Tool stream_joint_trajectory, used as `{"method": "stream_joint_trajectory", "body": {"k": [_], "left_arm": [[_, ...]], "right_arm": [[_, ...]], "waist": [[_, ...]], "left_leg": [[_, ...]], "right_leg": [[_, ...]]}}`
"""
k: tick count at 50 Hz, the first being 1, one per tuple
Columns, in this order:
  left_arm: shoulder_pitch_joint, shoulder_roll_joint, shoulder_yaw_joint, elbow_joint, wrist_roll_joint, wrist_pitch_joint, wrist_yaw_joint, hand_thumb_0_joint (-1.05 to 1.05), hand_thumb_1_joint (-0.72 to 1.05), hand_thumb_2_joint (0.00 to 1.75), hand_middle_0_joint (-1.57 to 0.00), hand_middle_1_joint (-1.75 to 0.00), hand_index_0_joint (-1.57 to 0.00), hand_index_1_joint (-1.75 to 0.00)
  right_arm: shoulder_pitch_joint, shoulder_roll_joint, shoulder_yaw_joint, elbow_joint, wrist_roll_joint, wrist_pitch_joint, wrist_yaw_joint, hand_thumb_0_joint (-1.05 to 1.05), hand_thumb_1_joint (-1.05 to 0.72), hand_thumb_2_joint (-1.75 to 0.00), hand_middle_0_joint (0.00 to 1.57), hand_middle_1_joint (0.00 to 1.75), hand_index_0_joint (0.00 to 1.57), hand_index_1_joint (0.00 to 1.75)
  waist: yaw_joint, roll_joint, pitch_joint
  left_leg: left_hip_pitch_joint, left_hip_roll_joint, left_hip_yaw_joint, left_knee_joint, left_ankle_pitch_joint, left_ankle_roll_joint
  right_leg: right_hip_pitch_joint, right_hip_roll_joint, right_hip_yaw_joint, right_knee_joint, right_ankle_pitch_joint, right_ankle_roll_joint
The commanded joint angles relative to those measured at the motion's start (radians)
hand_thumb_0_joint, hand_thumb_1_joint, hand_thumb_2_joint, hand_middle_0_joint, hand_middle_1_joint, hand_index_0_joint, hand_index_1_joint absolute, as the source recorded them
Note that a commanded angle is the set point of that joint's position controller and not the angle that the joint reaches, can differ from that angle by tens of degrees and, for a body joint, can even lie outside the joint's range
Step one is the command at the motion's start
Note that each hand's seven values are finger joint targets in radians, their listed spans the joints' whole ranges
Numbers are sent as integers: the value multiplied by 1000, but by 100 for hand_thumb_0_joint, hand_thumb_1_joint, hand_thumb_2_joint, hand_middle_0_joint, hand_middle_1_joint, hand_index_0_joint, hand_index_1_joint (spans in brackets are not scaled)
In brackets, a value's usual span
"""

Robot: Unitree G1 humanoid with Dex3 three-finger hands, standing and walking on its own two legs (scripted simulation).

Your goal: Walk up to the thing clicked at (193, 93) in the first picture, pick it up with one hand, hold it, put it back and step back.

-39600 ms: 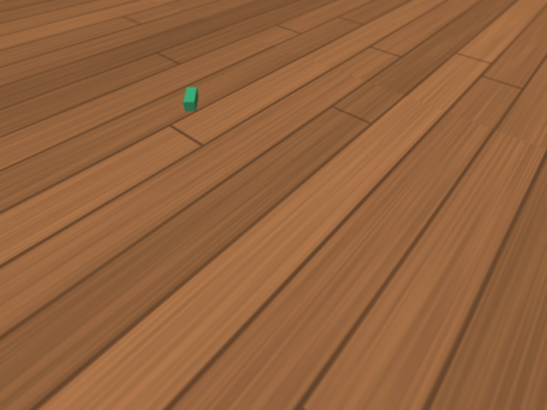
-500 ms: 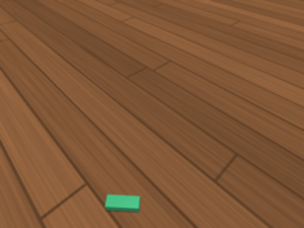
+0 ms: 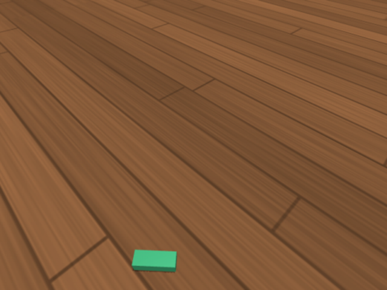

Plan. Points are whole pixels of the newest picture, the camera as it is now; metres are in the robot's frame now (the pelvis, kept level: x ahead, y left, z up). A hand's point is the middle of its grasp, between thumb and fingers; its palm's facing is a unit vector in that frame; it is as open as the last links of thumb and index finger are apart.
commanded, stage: stand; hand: left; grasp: from above
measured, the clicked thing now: (155, 260) +0.45 +0.17 -0.75
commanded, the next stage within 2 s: step back in 0.40 s
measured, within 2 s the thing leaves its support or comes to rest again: neither
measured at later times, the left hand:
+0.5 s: hand out of the picture +0.07 +0.25 -0.16, palm faces +0.01 -0.94 -0.35, open 7.4 cm
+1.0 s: hand out of the picture +0.04 +0.32 -0.18, palm faces -0.09 -0.93 -0.34, open 7.4 cm
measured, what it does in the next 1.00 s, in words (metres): walks backwards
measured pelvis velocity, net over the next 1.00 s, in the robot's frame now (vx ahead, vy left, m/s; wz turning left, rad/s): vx -0.09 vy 0.07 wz -0.06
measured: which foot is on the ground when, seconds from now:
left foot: down 0.00-1.00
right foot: down 0.00-0.72, up 0.74-1.00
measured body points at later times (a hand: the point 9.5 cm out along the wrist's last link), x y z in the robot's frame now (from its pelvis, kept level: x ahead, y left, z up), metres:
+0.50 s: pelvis -0.01 +0.00 -0.01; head +0.03 -0.01 +0.44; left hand +0.07 +0.30 -0.14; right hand +0.06 -0.31 -0.14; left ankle -0.01 +0.12 -0.75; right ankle +0.00 -0.11 -0.75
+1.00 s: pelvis -0.09 +0.07 -0.01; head -0.01 +0.09 +0.43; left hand +0.05 +0.36 -0.15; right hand -0.02 -0.25 -0.13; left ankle -0.07 +0.14 -0.75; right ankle -0.13 -0.08 -0.68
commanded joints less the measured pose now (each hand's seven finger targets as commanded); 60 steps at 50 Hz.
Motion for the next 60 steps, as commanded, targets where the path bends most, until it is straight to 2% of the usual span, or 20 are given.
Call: {"method": "stream_joint_trajectory", "body": {"k": [1,19,20,24,28,30,33,34,35,36,38,39,43,49,51,53,56,58,59,60], "left_arm": [[-41,201,31,-53,1,-19,14,0,90,90,-20,-30,-20,-30],[-21,212,22,-59,2,-22,10,0,90,90,-20,-30,-20,-30],[-21,302,69,-92,-14,-14,13,0,90,90,-20,-30,-20,-30],[0,308,84,-150,-18,-8,23,0,90,90,-20,-30,-20,-30],[-52,328,93,-234,10,4,28,0,90,90,-20,-30,-20,-30],[-97,320,93,-271,16,11,26,0,90,90,-20,-30,-20,-30],[-89,285,79,-289,14,28,27,0,90,90,-20,-30,-20,-30],[-90,285,75,-299,5,38,23,0,90,90,-20,-30,-20,-30],[-92,252,71,-318,-7,46,20,0,90,90,-20,-30,-20,-30],[-93,219,67,-332,-11,51,24,0,90,90,-20,-30,-20,-30],[-20,215,63,-320,-4,68,35,0,90,90,-20,-30,-20,-30],[-33,223,66,-317,-1,68,41,0,90,90,-20,-30,-20,-30],[25,241,78,-311,-6,69,31,0,90,90,-20,-30,-20,-30],[-4,234,89,-364,4,54,22,0,90,90,-20,-30,-20,-30],[11,231,91,-370,4,54,20,0,90,90,-20,-30,-20,-30],[42,231,94,-367,8,51,18,0,90,90,-20,-30,-20,-30],[105,221,98,-347,16,44,12,0,90,90,-20,-30,-20,-30],[158,228,104,-325,21,36,9,0,90,90,-20,-30,-20,-30],[153,271,114,-327,29,30,8,0,90,90,-20,-30,-20,-30],[137,307,124,-345,26,30,6,0,90,90,-20,-30,-20,-30]], "right_arm": [[-41,-203,-35,-59,5,-19,-14,0,-90,-90,20,30,20,30],[-32,-212,-37,-54,5,-15,-6,0,-90,-90,20,30,20,30],[-68,-256,-54,-79,4,2,-2,0,-90,-90,20,30,20,30],[-22,-218,-54,-122,19,21,-3,0,-90,-90,20,30,20,30],[22,-225,-77,-165,9,53,1,0,-90,-90,20,30,20,30],[66,-229,-79,-177,14,57,9,0,-90,-90,20,30,20,30],[70,-222,-82,-197,14,39,8,0,-90,-90,20,30,20,30],[80,-227,-85,-201,3,31,4,0,-90,-90,20,30,20,30],[70,-276,-101,-208,-14,27,-1,0,-90,-90,20,30,20,30],[85,-322,-114,-211,-22,23,-4,0,-90,-90,20,30,20,30],[75,-346,-116,-239,-16,22,-11,0,-90,-90,20,30,20,30],[41,-356,-123,-259,-14,24,-14,0,-90,-90,20,30,20,30],[-31,-268,-100,-296,-10,15,-37,0,-90,-90,20,30,20,30],[68,-272,-109,-303,1,17,-41,0,-90,-90,20,30,20,30],[81,-280,-113,-311,-1,18,-38,0,-90,-90,20,30,20,30],[51,-285,-113,-327,-1,20,-32,0,-90,-90,20,30,20,30],[-6,-302,-115,-346,1,25,-24,0,-90,-90,20,30,20,30],[-43,-295,-109,-349,10,31,-19,0,-90,-90,20,30,20,30],[-41,-280,-106,-352,15,32,-15,0,-90,-90,20,30,20,30],[-54,-248,-96,-361,19,33,-13,0,-90,-90,20,30,20,30]], "waist": [[-6,3,-61],[-5,-5,-57],[-5,-23,37],[-12,-71,-100],[-10,-171,-115],[-34,-186,-113],[-34,-132,-128],[-45,-73,-125],[-37,74,-126],[-38,200,-101],[-31,145,-114],[-40,178,-107],[13,129,-85],[-54,91,-78],[-58,109,-96],[-46,124,-132],[-7,133,-150],[25,78,-141],[12,-27,-131],[19,-138,-84]], "left_leg": [[-21,129,-93,-39,165,27],[-24,125,-91,-41,91,25],[-87,102,-90,77,229,38],[-103,36,-22,274,194,27],[-196,-40,-35,599,-360,35],[-171,-19,-51,597,-363,49],[-178,-3,-8,284,-124,37],[-128,31,-17,136,160,34],[-57,129,-159,92,405,53],[60,238,-305,89,668,98],[28,326,-309,134,793,174],[-5,352,-352,92,716,183],[55,219,-173,166,671,136],[119,235,-184,177,598,165],[130,234,-186,186,585,149],[111,252,-200,197,516,184],[0,271,-208,207,335,196],[-119,234,-181,237,194,147],[-232,168,-142,297,79,107],[-335,43,-75,417,-117,41]], "right_leg": [[28,-124,96,-40,145,-16],[3,-123,108,-61,74,-19],[-70,-121,137,12,308,-30],[-6,-209,197,47,502,-127],[-77,-357,309,57,498,-270],[-133,-336,257,93,482,-249],[-49,-215,163,225,423,-148],[-71,-166,126,287,358,-100],[-168,-55,74,410,213,-50],[-366,83,79,542,-249,-28],[-382,112,169,716,-467,-20],[-385,117,203,789,-459,-19],[-436,108,212,875,-292,-14],[-391,83,159,651,-304,27],[-363,65,136,565,-300,21],[-300,33,100,474,-290,11],[-181,14,70,302,-205,-17],[-66,10,88,158,-32,-44],[-28,-58,211,176,82,-85],[-53,-177,375,82,89,-172]]}}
